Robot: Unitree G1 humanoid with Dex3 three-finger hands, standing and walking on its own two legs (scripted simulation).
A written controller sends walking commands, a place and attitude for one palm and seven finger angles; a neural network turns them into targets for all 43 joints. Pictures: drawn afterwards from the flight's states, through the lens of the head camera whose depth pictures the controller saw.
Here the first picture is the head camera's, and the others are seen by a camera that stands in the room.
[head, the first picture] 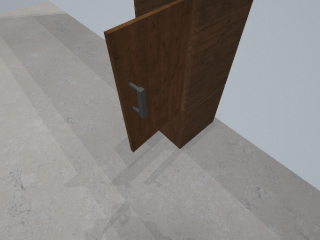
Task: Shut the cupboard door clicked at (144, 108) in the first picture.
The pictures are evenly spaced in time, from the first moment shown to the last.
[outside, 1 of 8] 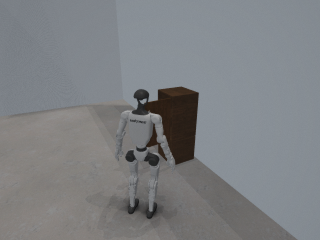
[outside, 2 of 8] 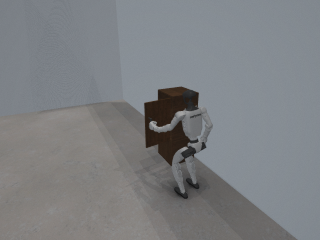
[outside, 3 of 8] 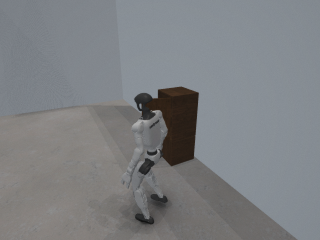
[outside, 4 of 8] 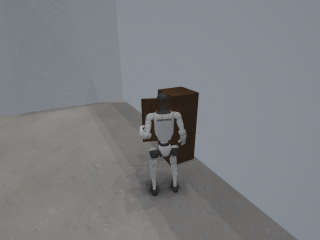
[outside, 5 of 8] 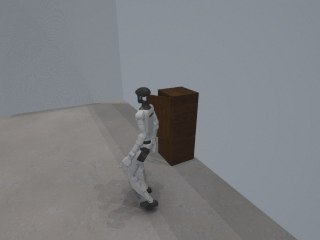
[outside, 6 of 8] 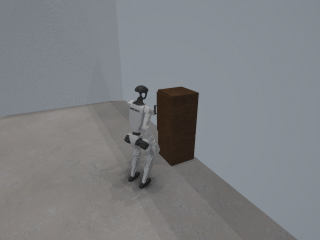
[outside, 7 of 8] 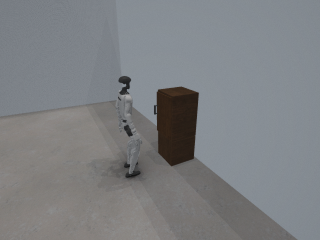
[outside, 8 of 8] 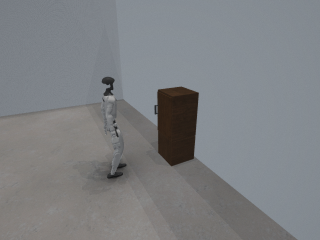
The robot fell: no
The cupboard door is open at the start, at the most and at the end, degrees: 95 95 0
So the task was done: yes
